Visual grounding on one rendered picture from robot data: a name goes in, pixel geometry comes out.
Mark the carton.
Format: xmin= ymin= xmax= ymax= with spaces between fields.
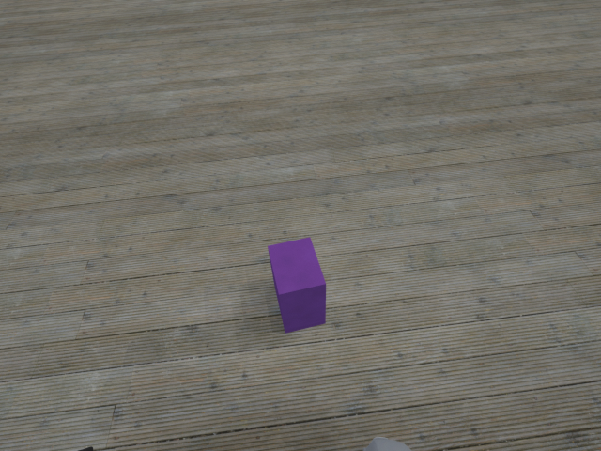
xmin=268 ymin=237 xmax=326 ymax=333

